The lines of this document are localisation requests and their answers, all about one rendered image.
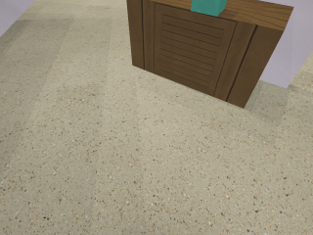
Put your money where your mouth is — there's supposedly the pedestal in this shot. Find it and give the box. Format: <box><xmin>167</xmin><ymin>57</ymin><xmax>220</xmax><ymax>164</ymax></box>
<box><xmin>126</xmin><ymin>0</ymin><xmax>294</xmax><ymax>109</ymax></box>

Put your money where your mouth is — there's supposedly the carton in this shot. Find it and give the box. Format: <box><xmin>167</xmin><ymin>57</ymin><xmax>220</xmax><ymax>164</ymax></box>
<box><xmin>191</xmin><ymin>0</ymin><xmax>227</xmax><ymax>17</ymax></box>

